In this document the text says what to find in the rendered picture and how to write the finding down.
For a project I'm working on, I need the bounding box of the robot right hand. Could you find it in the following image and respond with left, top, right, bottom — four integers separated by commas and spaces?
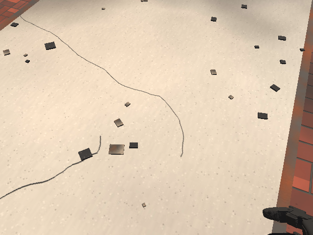
262, 206, 313, 235

